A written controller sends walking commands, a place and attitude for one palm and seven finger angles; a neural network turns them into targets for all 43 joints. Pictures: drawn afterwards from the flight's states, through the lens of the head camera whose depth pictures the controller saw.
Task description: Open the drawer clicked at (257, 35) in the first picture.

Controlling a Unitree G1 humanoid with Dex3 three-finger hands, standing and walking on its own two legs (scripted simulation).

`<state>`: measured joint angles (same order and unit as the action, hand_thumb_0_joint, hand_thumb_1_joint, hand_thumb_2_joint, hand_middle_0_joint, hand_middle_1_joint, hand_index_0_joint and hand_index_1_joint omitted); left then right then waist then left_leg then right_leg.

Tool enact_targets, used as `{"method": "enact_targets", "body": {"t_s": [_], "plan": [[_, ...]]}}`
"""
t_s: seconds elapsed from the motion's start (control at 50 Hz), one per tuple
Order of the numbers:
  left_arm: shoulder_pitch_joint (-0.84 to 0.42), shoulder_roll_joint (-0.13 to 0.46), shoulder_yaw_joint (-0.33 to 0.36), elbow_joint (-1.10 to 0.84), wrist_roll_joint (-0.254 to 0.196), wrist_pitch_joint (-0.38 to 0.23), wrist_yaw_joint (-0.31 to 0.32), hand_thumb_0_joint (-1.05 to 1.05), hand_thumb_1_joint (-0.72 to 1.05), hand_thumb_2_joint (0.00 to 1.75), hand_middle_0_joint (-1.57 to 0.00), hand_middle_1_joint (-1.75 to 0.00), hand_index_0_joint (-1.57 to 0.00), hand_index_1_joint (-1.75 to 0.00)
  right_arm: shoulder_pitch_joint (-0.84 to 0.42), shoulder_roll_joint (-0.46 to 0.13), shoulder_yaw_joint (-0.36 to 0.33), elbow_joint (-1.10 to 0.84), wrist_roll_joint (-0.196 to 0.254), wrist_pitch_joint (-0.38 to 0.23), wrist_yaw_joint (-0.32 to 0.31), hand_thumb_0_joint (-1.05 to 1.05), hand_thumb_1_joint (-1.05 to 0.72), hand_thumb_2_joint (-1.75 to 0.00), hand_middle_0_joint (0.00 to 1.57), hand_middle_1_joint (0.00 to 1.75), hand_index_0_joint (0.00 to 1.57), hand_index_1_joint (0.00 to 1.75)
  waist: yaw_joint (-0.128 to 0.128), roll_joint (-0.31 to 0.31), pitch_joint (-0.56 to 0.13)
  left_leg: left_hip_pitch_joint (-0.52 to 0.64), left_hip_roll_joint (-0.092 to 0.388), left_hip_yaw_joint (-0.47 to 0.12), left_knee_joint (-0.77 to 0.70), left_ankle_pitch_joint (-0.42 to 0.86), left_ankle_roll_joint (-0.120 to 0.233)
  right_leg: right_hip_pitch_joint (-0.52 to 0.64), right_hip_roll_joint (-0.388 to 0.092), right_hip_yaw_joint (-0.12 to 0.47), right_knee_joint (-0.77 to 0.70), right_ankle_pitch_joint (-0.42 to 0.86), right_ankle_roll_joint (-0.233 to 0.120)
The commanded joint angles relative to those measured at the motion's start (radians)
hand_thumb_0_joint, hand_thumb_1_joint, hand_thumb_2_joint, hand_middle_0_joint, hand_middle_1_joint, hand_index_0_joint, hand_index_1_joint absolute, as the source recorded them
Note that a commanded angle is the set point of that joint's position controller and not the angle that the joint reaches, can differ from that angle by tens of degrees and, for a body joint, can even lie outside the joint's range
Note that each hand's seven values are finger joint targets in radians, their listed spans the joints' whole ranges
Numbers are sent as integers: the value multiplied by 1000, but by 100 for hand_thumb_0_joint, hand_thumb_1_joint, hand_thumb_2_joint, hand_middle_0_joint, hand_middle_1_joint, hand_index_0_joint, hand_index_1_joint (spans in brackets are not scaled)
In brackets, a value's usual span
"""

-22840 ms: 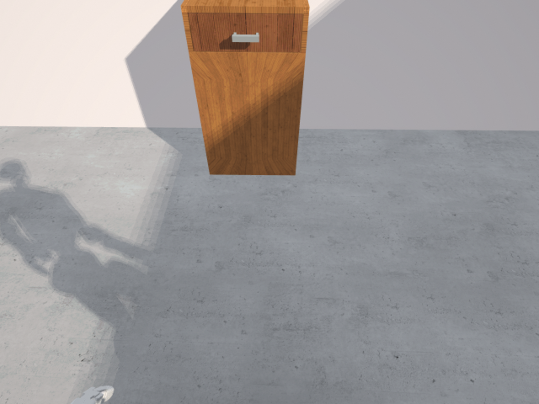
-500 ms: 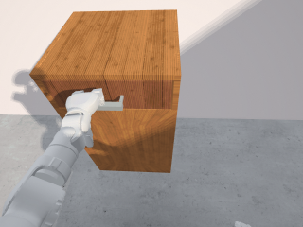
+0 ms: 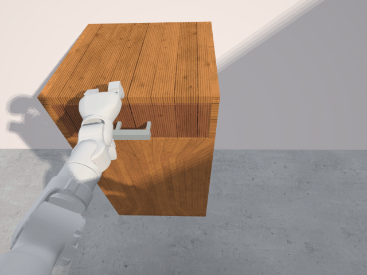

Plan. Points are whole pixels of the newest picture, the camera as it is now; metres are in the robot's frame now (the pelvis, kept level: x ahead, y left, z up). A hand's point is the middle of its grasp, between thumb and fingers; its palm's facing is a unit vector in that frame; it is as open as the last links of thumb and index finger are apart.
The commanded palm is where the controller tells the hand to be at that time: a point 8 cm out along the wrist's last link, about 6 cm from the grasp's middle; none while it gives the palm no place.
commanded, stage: re-aim the fingers above the handle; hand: left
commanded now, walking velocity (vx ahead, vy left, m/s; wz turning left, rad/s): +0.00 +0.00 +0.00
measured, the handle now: (132, 129) +0.50 +0.16 +0.00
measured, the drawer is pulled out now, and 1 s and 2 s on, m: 0.00 0.00 0.00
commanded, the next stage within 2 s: lower the fingers behind the handle in 0.32 s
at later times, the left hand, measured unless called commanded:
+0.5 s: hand (91, 132) +0.44 +0.24 +0.07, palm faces -0.10 +0.06 -0.99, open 13.9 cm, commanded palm +0.41 +0.19 +0.11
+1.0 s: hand (120, 144) +0.44 +0.18 +0.02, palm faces +0.03 +0.00 -1.00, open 13.8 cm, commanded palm +0.41 +0.18 +0.07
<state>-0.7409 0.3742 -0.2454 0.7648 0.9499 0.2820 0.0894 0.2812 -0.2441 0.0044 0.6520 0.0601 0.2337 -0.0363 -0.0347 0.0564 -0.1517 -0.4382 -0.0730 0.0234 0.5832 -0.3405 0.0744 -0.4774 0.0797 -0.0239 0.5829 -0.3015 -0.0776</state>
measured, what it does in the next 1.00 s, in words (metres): stands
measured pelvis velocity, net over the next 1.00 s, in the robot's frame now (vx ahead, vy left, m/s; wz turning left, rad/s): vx -0.02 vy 0.02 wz -0.01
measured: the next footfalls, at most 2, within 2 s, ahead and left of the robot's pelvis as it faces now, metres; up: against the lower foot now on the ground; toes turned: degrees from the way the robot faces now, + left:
none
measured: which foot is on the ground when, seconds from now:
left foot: down 0.00-1.00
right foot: down 0.00-1.00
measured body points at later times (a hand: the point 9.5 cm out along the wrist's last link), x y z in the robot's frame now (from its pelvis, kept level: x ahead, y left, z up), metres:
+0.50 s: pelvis -0.01 +0.01 -0.01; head +0.04 -0.02 +0.44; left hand +0.44 +0.23 +0.12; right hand +0.07 -0.22 -0.15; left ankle -0.04 +0.07 -0.73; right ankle -0.02 -0.07 -0.73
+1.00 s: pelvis -0.02 +0.02 -0.02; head +0.04 +0.00 +0.43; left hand +0.43 +0.18 +0.07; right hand +0.05 -0.24 -0.16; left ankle -0.04 +0.07 -0.73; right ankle -0.02 -0.07 -0.73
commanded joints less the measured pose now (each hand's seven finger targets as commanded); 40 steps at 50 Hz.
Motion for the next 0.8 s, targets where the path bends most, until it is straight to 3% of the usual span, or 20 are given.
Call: {"method": "enact_targets", "body": {"t_s": [0.0,0.06,0.14,0.2,0.24,0.3,0.34,0.4,0.44,0.46,0.52,0.58,0.6,0.62,0.64,0.66,0.68,0.72,0.74,0.78], "plan": [[-129,-121,-139,-155,2,-199,-115,0,-50,30,-30,-120,-30,-120,-56,-140,-60,-131,-22,-49,1,0,-90,-90,20,30,20,30,-39,-87,-135,104,34,-44,9,378,-19,81,-50,54,-31,333,27],[-235,-74,-78,-281,3,-294,-65,0,-50,30,-30,-120,-30,-120,-47,-127,-71,-137,-25,-56,11,0,-90,-90,20,30,20,30,-30,-54,-169,116,35,-63,31,375,-25,54,-44,55,-11,292,15],[-509,223,194,-515,34,-439,152,0,-50,30,-30,-120,-30,-120,-40,-113,-87,-126,-39,-91,-10,0,-90,-90,20,30,20,30,12,4,-339,121,37,-78,54,395,-39,97,-41,73,51,294,5],[-516,334,305,-480,74,-404,300,0,-50,30,-30,-120,-30,-120,-38,-92,-78,-113,-40,-107,-16,0,-90,-90,20,30,20,30,30,36,-453,116,33,-65,74,447,-62,124,-34,71,93,309,2],[-498,367,320,-435,84,-345,358,0,-50,30,-30,-120,-30,-120,-70,-92,-67,-108,-36,-102,-21,0,-90,-90,20,30,20,30,43,27,-476,99,31,-46,72,441,-64,150,-30,70,97,324,1],[-434,266,243,-183,95,-205,400,0,-50,30,-30,-120,-30,-120,-87,-94,-54,-74,-36,-100,-8,0,-90,-90,20,30,20,30,26,8,-353,38,37,-31,47,371,-65,99,-29,45,70,273,10],[-362,159,157,84,97,-65,358,0,-50,30,-30,-120,-30,-120,-67,-116,-54,-48,-30,-87,9,0,-90,-90,20,30,20,30,-1,-49,-290,8,46,-30,19,345,-69,80,-25,27,36,249,21],[-309,-77,-76,218,17,93,167,0,-50,30,-30,-120,-30,-120,-25,-155,-67,-62,-1,-49,19,0,-90,-90,20,30,20,30,-64,-188,-247,46,56,-27,-5,351,-53,101,-27,22,-22,300,39],[-332,-206,-186,94,-35,54,11,0,-50,30,-30,-120,-30,-120,-40,-174,-81,-93,-11,-48,9,0,-90,-90,20,30,20,30,-117,-229,-243,97,59,-42,16,383,-25,90,-37,26,-36,346,50],[-331,-145,-130,17,-46,-5,-37,0,-50,30,-30,-120,-30,-120,-46,-182,-79,-95,-17,-53,0,0,-90,-90,20,30,20,30,-109,-240,-264,91,53,-54,29,387,-15,114,-45,33,-22,367,52],[-381,-60,-78,-137,-49,-197,-100,0,-50,30,-30,-120,-30,-120,-44,-161,-64,-97,-32,-86,-26,0,-90,-90,20,30,20,30,-88,-143,-282,89,25,-75,34,352,-4,141,-57,58,-2,360,43],[-491,204,135,-390,-7,-410,-23,0,-50,30,-30,-120,-30,-120,18,-130,-77,-98,-47,-106,-49,0,-90,-90,20,30,20,30,-21,30,-438,190,29,-78,54,468,-22,161,-49,78,35,377,23],[-430,161,102,-341,16,-424,18,0,-50,30,-30,-120,-30,-120,25,-119,-80,-88,-51,-110,-45,0,-90,-90,20,30,20,30,-23,47,-420,207,36,-77,66,507,-37,117,-43,70,42,360,21],[-379,65,49,-287,35,-447,49,0,-50,30,-30,-120,-30,-120,38,-105,-83,-77,-47,-115,-38,0,-90,-90,20,30,20,30,-35,10,-308,163,42,-78,82,505,-47,30,-37,52,38,319,19],[-368,31,43,-263,57,-470,85,0,-50,30,-30,-120,-30,-120,47,-103,-88,-63,-41,-119,-22,0,-90,-90,20,30,20,30,-37,-8,-234,130,52,-99,90,513,-65,-50,-30,37,41,269,13],[-308,36,72,-168,70,-465,133,0,-50,30,-30,-120,-30,-120,40,-109,-93,-48,-38,-120,-8,0,-90,-90,20,30,20,30,-27,-42,-158,81,63,-106,89,457,-77,-117,-24,26,55,202,9],[-285,75,121,-134,75,-445,180,0,-50,30,-30,-120,-30,-120,42,-123,-96,-48,-38,-118,4,0,-90,-90,20,30,20,30,-10,-65,-160,44,63,-112,81,417,-83,-127,-21,19,70,170,4],[-312,73,135,-110,77,-385,260,0,-50,30,-30,-120,-30,-120,39,-129,-100,-60,-43,-119,26,0,-90,-90,20,30,20,30,-4,-49,-213,21,57,-96,81,366,-81,-125,-18,16,83,155,-1],[-302,120,189,-75,87,-350,297,0,-50,30,-30,-120,-30,-120,38,-134,-104,-59,-49,-119,31,0,-90,-90,20,30,20,30,16,-36,-247,3,52,-82,80,372,-80,-93,-18,19,89,170,-4],[-394,119,157,-65,130,-272,353,0,-50,30,-30,-120,-30,-120,32,-133,-100,-61,-53,-109,40,0,-90,-90,20,30,20,30,-2,9,-328,10,52,-70,95,375,-81,-87,-17,23,107,185,0]]}}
